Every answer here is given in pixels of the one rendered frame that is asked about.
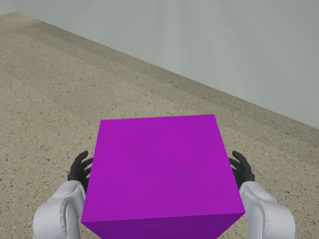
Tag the right robot hand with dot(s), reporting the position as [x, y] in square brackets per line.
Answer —
[243, 172]

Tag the carton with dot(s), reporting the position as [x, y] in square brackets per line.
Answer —
[161, 178]

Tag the left robot hand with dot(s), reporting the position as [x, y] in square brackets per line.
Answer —
[77, 171]

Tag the robot right forearm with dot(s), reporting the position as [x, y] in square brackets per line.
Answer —
[266, 217]

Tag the robot left forearm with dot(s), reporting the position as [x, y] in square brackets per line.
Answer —
[58, 218]

